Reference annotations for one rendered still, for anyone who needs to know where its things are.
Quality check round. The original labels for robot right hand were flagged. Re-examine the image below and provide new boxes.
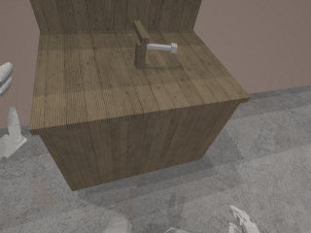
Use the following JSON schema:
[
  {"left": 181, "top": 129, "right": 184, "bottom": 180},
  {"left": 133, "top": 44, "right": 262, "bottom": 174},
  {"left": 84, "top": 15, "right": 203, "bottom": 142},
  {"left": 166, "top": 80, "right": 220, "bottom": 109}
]
[{"left": 227, "top": 205, "right": 259, "bottom": 233}]

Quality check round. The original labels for counter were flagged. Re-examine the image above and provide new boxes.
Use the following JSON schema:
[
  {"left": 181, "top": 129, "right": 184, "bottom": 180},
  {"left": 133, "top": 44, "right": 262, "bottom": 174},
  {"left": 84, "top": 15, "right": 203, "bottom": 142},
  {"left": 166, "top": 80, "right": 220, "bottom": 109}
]
[{"left": 28, "top": 0, "right": 251, "bottom": 191}]

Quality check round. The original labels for robot left thigh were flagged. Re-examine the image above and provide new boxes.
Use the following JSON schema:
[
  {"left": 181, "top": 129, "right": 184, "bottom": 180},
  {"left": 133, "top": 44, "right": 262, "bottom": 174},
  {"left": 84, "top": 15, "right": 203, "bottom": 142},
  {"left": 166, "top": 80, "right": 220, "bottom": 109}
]
[{"left": 101, "top": 216, "right": 132, "bottom": 233}]

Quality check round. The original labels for robot left hand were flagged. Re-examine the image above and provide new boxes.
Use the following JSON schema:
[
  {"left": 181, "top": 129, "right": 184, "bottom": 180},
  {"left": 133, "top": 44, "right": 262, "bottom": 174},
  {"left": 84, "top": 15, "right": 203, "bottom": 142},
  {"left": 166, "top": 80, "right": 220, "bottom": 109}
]
[{"left": 0, "top": 62, "right": 27, "bottom": 159}]

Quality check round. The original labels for tap lever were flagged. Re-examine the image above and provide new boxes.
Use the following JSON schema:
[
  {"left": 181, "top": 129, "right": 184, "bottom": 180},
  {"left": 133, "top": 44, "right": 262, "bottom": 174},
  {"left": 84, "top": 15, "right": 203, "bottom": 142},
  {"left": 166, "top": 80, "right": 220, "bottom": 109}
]
[{"left": 147, "top": 43, "right": 178, "bottom": 53}]

